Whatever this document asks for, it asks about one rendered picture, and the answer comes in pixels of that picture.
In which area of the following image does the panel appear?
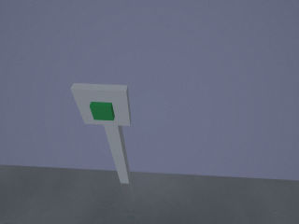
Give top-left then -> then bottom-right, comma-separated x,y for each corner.
70,83 -> 132,184

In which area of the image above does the button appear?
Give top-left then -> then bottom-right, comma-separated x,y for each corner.
90,102 -> 115,120

